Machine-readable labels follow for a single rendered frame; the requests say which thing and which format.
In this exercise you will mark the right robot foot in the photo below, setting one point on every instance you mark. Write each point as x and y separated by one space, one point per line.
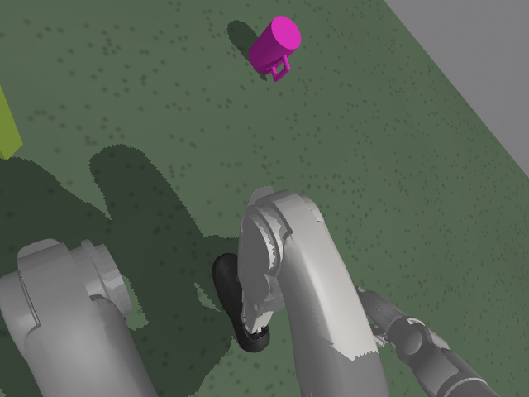
229 291

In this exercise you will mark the right robot arm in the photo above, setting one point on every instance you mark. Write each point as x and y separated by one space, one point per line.
439 371

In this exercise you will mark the right robot hand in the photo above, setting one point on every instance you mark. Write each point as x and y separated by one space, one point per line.
381 311

